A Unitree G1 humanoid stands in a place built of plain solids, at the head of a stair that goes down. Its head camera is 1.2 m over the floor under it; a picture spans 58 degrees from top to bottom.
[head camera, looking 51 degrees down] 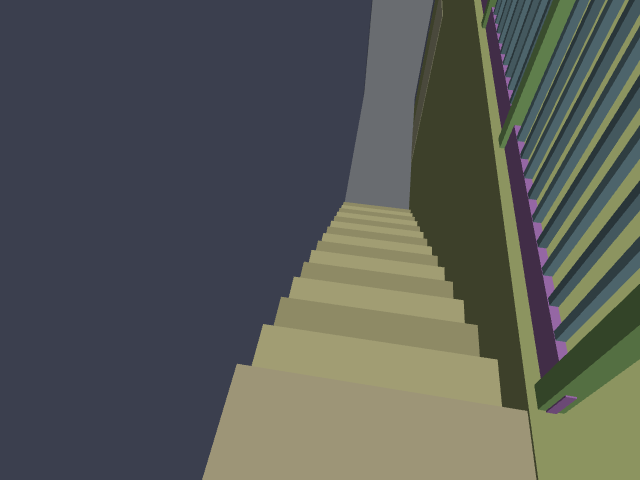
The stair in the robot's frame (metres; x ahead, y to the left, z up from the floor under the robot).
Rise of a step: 0.19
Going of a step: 0.23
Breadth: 0.82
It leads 9 degrees to the right of straight ahead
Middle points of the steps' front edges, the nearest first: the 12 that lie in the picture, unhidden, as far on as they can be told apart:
0.45 -0.16 0.00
0.67 -0.20 -0.19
0.90 -0.24 -0.37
1.13 -0.27 -0.56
1.36 -0.31 -0.75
1.59 -0.35 -0.94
1.81 -0.39 -1.13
2.04 -0.43 -1.31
2.27 -0.46 -1.50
2.50 -0.50 -1.69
2.73 -0.54 -1.88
2.95 -0.58 -2.06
